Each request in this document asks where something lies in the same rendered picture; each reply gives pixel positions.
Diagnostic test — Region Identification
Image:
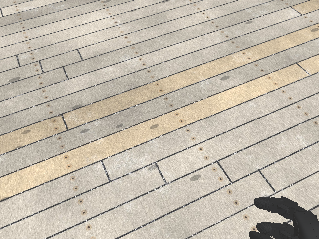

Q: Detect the right robot hand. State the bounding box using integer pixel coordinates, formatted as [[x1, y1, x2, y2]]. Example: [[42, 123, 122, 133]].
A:
[[249, 196, 319, 239]]

